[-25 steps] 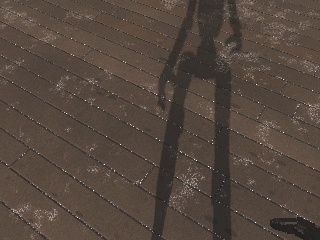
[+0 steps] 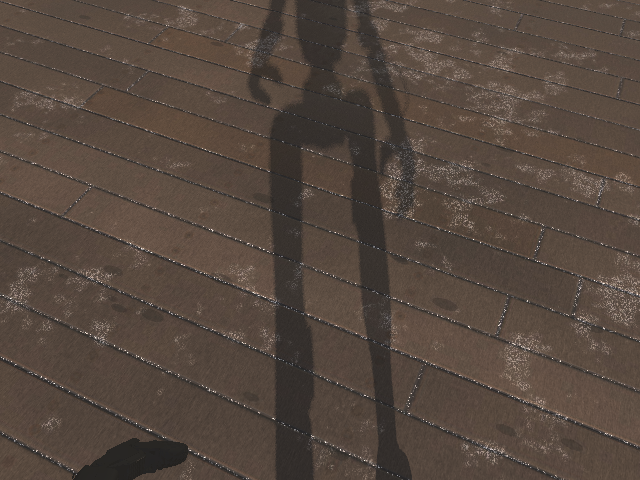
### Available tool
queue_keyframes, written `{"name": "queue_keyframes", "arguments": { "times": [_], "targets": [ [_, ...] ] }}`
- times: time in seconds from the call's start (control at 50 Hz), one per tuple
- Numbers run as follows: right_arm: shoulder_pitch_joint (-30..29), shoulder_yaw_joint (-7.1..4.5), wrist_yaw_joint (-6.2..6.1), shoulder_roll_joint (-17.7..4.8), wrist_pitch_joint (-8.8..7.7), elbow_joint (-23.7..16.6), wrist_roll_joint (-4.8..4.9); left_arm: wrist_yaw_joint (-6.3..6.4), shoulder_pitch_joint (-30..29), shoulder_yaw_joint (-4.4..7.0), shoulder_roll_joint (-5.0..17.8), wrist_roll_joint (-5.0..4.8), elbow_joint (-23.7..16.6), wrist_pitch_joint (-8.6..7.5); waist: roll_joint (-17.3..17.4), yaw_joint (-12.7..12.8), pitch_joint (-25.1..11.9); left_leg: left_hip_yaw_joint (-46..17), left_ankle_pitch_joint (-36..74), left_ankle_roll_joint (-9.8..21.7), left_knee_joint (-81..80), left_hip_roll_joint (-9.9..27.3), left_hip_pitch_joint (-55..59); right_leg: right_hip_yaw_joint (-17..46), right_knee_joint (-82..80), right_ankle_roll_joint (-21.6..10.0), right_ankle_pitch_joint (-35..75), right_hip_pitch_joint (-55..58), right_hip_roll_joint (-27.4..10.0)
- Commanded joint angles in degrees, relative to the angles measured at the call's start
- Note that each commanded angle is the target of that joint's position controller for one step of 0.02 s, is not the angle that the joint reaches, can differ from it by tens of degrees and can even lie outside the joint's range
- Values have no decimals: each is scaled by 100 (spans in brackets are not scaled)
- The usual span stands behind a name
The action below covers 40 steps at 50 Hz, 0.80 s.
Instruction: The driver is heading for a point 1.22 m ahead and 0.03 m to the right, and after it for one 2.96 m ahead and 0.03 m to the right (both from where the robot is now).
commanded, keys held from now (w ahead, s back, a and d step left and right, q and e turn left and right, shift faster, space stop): w+shift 0.38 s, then shift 0.62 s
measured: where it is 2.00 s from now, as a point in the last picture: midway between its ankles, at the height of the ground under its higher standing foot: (309, 335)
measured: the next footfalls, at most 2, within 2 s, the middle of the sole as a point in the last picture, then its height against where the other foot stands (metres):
right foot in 0.12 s outside the picture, level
left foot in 0.56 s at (260, 355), level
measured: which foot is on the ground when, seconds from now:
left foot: down 0.00-0.14, up 0.16-0.54, down 0.56-1.00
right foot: up 0.00-0.10, down 0.12-0.56, up 0.58-0.96, down 0.98-1.00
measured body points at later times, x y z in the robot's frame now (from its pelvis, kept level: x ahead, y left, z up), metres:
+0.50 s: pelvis +0.48 +0.00 -0.01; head +0.51 +0.01 +0.44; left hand +0.37 +0.24 -0.14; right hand +0.73 -0.20 -0.07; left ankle +0.72 +0.13 -0.69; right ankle +0.30 -0.08 -0.73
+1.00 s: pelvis +0.70 +0.02 +0.00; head +0.70 +0.02 +0.45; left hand +0.80 +0.25 -0.14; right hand +0.70 -0.22 -0.15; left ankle +0.73 +0.10 -0.73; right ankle +0.75 -0.09 -0.74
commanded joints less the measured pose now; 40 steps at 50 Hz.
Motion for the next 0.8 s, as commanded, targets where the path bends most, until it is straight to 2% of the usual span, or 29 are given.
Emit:
{"name": "queue_keyframes", "arguments": {
  "times": [0.02, 0.06, 0.08, 0.1, 0.12, 0.14, 0.16, 0.18, 0.2, 0.22, 0.26, 0.28, 0.34, 0.36, 0.4, 0.44, 0.48, 0.52, 0.54, 0.56, 0.58, 0.6, 0.62, 0.64, 0.66, 0.68, 0.72, 0.78, 0.8],
  "targets": [
    [-34, -110, -91, -929, -107, -214, 3, 19, -694, -29, 245, -37, -428, -98, 332, 229, 778, -301, 4462, 219, -385, 1517, -782, -358, -857, -205, 223, 1128, 392],
    [32, -123, -173, -1140, -19, -80, -110, 122, -476, 39, 468, -18, -368, -85, 590, 416, 303, -195, 6871, 125, 508, 1615, 96, -601, -936, -347, -616, 1561, 922],
    [13, -153, -239, -1287, 63, -25, -198, 179, 90, 101, 640, -24, -233, -86, 802, 718, -89, -201, 7595, 94, 1390, 1712, 291, -543, -958, -442, -1074, 2153, 1100],
    [-121, -188, -296, -1418, 153, -1, -280, 258, 1183, 208, 873, -42, 91, -88, 929, 1219, -669, -171, 7756, 97, 2698, 1787, 174, -405, -985, -567, -1460, 3219, 1184],
    [-456, -207, -307, -1452, 200, -73, -283, 363, 2426, 328, 1102, 14, 457, -84, 876, 1827, -1216, -57, 6755, 125, 4333, 1661, -709, -70, -1084, -747, -1677, 4723, 829],
    [-337, -72, -202, -807, 155, -308, -170, 475, 3115, 496, 1617, 190, 581, -61, -85, 1704, -1895, -8, 3580, 126, 6635, 1052, -2677, 1724, -885, -1115, -3586, 6462, -628],
    [79, 18, -72, -424, 41, -440, 106, 372, 2922, 548, 1642, 187, 606, -65, -1369, 1184, -2496, -695, -1075, 28, 8283, 70, -4654, 5005, -1962, -1814, -4619, 7487, -1752],
    [-807, -64, -143, -875, 11, -595, 57, 302, 2479, 519, 1246, 77, 652, -79, -464, 1225, -1623, -979, -475, 222, 8236, 524, -5338, 4558, -2362, -1497, -4404, 6917, -1329],
    [-1286, -50, -133, -861, -28, -763, 44, 280, 2162, 459, 963, 23, 720, -137, -32, 1054, -847, -918, 15, 247, 7813, 781, -5345, 3623, -2553, -1322, -3678, 5925, -1206],
    [-1587, -26, -107, -746, -10, -798, -52, 254, 2031, 386, 659, 62, 800, -184, 540, 865, -359, -888, 119, 253, 7401, 966, -5020, 3023, -2722, -1086, -2931, 5007, -900],
    [-1338, 58, 34, -467, 170, -822, -257, 316, 1913, 264, 329, 30, 970, -239, 251, 324, -40, -921, 58, 80, 7010, 1212, -4621, 2461, -3103, -943, -3159, 3851, -596],
    [-1396, 81, 96, -368, 241, -896, -288, 325, 1967, 256, 359, -27, 1040, -291, 48, 220, 165, -885, 26, -13, 6794, 1304, -4672, 2276, -3291, -950, -3173, 3552, -557],
    [-2443, 142, 173, -428, 305, -1358, -334, 285, 2153, 296, 634, -111, 1125, -420, 35, 259, 790, -531, 739, -250, 5702, 1584, -5192, 1628, -3892, -967, -2581, 2969, -340],
    [-2897, 142, 178, -521, 288, -1464, -317, 248, 2339, 253, 496, -145, 1162, -451, 233, 403, 966, -292, 1157, -260, 5174, 1533, -5172, 1174, -3918, -831, -1717, 2939, -41],
    [-3154, 250, 249, -335, 226, -1614, -257, 240, 2263, 282, 695, -202, 1131, -508, -32, 352, 977, -108, 2241, -202, 3735, 1399, -4178, 707, -3934, -659, -412, 2531, 132],
    [-3512, 282, 268, -302, 139, -1608, -221, 255, 2732, 256, 747, -293, 1362, -548, 213, 589, 963, 281, 3076, -113, 2942, 992, -3585, 495, -3915, -527, 1318, 3024, 69],
    [-3388, 249, 203, -432, 128, -1509, -223, 304, 2857, 256, 951, -256, 1423, -523, 17, 623, 494, 405, 3146, -23, 2612, 620, -3334, 385, -3439, -353, 2551, 4049, 43],
    [-2489, 146, 84, -758, 39, -1214, -352, 399, 2926, 291, 1153, -190, 1527, -410, -407, 219, 53, 366, 2472, 128, 2377, 245, -2526, 444, -2042, -134, 3737, 4597, -80],
    [-1450, 65, 15, -901, -5, -837, -359, 457, 2734, 308, 1208, -163, 1533, -330, -494, -284, -401, 166, 2790, 214, 2138, 310, -1546, 356, -900, 11, 3442, 4515, 22],
    [-728, -27, -52, -1200, -30, -541, -414, 506, 2635, 307, 1147, -188, 1467, -288, -419, -563, -726, -136, 3656, 229, 2004, 806, -731, 244, 376, 117, 2155, 4087, 310],
    [-282, -136, -85, -1757, -31, -426, -526, 524, 3247, 185, 403, -187, 1389, -255, 970, -234, -1625, -1280, 7925, 613, 3279, 2515, 875, 32, 2919, 201, -2965, 2854, 1006],
    [-155, -197, 30, -1755, -5, -437, -321, 586, 4220, 145, 288, -673, 1520, -222, 1769, -22, -3387, -3357, 9510, 1633, 3211, 3662, 2530, 1094, 4990, 305, -4599, 1596, 1543],
    [-634, -204, 23, -1407, 86, -615, -97, 605, 3763, 223, 761, -468, 1547, -194, 667, -2, -3383, -2892, 8399, 1436, 2771, 3167, 1840, 1361, 4698, 283, -3902, 1565, 1096],
    [-1234, -97, -10, -1009, 95, -623, -71, 550, 3014, 217, 724, -363, 1376, -179, 476, 100, -2299, -2313, 7039, 1224, 2369, 2787, 902, 1133, 4103, 351, -3586, 1295, 824],
    [-1417, -2, -60, -684, 128, -470, -66, 501, 2062, 205, 658, -162, 1195, -112, -91, 113, -1237, -1775, 6242, 737, 1845, 2142, -359, 805, 3375, 316, -3435, 1478, 720],
    [-1490, 48, -142, -578, 87, -424, -84, 445, 2517, 167, 391, -142, 1225, -2, 403, 440, -1073, -1751, 6699, 979, 1828, 2395, -676, 1049, 3144, 379, -3339, 1586, 593],
    [-1428, 113, -156, -442, 55, -256, -22, 420, 2630, 124, 183, 24, 1363, 217, 391, 618, -778, -1363, 6357, 969, 1441, 2194, -1827, 982, 2557, 476, -3222, 2369, 545],
    [-1715, 120, -112, -612, 5, -232, -156, 415, 2325, 81, 114, -9, 1338, 326, 229, 853, -881, -706, 6189, 735, 1187, 1788, -2683, 636, 1527, 475, -2773, 3086, 573],
    [-1763, 99, -75, -761, -1, -176, -180, 443, 2362, 37, 41, -20, 1309, 333, 710, 937, -778, -585, 6333, 776, 1281, 1827, -2753, 613, 894, 427, -2526, 3122, 510]
  ]
}}
Velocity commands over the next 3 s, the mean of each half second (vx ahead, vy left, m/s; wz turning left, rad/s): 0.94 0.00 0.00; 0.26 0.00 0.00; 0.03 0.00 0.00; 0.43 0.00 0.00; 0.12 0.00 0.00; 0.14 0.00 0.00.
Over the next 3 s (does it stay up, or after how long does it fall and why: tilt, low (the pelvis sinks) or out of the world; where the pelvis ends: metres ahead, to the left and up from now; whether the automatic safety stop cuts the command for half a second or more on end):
stays up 1.04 0.01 0.01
